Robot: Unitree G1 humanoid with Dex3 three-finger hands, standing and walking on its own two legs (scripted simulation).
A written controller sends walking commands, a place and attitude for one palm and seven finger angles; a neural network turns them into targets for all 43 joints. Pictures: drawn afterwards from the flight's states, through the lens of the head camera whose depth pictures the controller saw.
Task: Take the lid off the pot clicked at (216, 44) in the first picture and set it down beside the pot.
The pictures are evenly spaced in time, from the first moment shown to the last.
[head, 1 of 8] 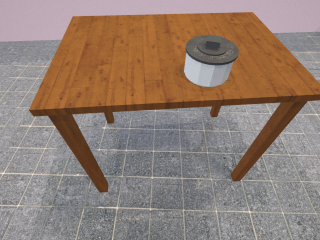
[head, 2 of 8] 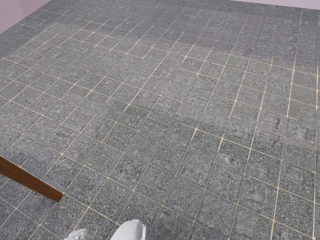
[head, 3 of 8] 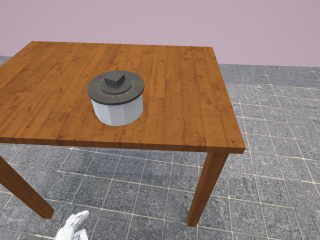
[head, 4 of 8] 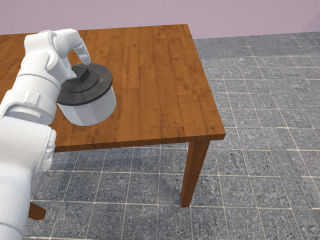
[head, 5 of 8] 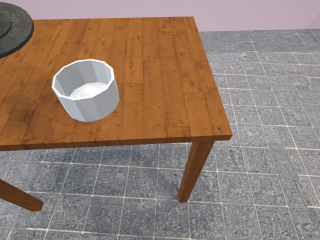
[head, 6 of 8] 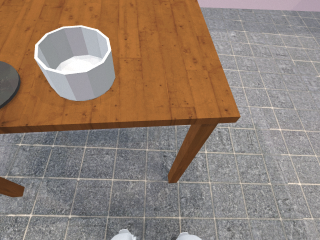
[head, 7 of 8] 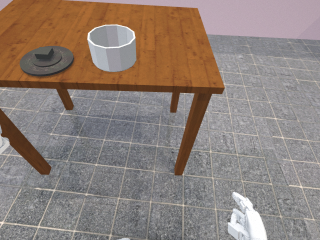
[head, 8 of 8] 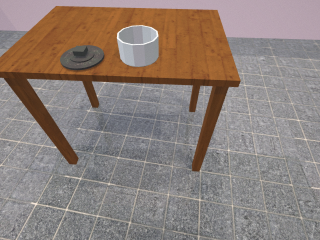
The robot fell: no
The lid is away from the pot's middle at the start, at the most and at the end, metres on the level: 0.00 0.24 0.23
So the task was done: yes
